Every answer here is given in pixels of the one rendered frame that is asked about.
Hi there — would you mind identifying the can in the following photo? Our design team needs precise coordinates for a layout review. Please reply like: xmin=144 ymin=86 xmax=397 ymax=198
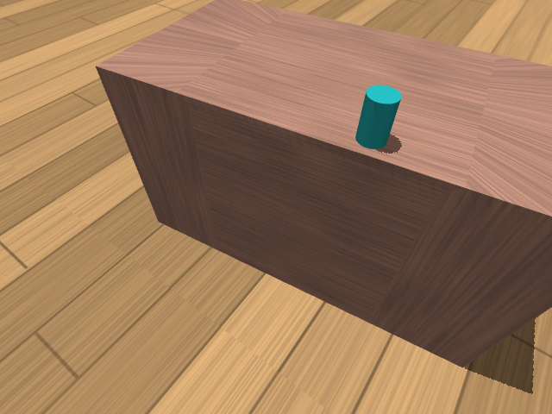
xmin=355 ymin=85 xmax=401 ymax=149

